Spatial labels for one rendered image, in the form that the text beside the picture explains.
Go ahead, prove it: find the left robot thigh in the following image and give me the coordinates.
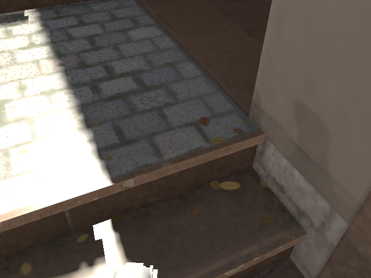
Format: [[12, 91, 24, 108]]
[[114, 262, 158, 278]]

